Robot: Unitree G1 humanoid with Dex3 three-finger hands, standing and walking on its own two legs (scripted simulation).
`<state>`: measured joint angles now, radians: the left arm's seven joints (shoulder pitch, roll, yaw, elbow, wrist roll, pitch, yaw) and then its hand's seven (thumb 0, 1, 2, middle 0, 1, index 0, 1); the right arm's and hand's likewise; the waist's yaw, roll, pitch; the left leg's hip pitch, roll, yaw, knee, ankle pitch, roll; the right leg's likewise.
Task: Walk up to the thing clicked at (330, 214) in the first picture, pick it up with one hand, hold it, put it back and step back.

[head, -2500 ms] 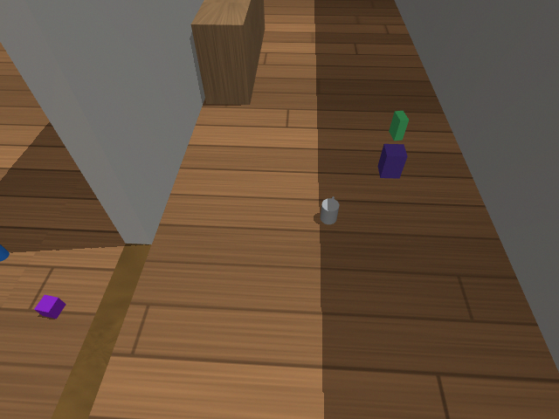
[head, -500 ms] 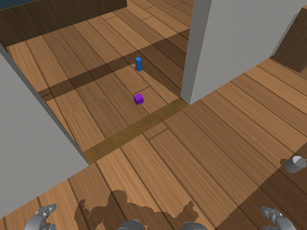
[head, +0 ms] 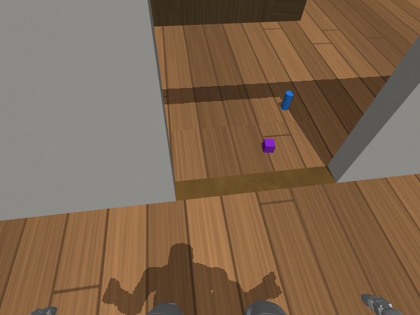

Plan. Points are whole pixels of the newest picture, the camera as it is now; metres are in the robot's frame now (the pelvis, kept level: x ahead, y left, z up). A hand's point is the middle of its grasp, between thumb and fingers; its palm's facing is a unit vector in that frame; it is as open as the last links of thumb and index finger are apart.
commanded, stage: walk up
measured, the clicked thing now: out of the picture +0.10 -1.05 -0.70
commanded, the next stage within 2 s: stand in 1.74 s
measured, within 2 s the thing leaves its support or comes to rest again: neither
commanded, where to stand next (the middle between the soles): +0.09 +0.02 m, yaw +32 degrees
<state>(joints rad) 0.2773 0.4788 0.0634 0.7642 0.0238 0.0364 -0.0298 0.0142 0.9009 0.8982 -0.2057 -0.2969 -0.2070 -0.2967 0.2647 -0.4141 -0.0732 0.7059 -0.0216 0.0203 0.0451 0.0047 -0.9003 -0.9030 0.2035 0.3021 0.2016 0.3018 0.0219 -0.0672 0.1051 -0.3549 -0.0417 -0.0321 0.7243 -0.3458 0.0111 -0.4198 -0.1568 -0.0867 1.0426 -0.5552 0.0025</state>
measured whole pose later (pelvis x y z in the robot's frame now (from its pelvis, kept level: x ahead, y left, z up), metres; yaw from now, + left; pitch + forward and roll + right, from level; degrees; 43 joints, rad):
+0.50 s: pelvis +0.01 -0.02 +0.01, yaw +20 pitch -2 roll +2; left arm 0.28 0.45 0.07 0.73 0.04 -0.03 -0.02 0.01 0.90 0.90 -0.21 -0.30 -0.21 -0.30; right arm 0.27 -0.44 -0.08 0.78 -0.02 0.02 0.04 0.01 -0.90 -0.90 0.20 0.30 0.20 0.30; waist 0.04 0.01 0.11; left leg -0.44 0.02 -0.02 0.86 -0.41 -0.02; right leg -0.30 -0.17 -0.18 0.70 -0.35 -0.01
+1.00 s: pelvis +0.01 -0.02 +0.00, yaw +33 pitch -2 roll +1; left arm 0.26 0.38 0.03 0.87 0.04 -0.01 -0.03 0.01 0.90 0.90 -0.21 -0.30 -0.21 -0.30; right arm 0.21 -0.41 -0.05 0.87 0.00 0.00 0.00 0.01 -0.90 -0.90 0.21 0.30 0.20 0.30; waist 0.04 0.00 0.09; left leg -0.40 -0.04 -0.01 0.85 -0.48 0.02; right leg -0.34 -0.13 -0.09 0.76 -0.37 0.01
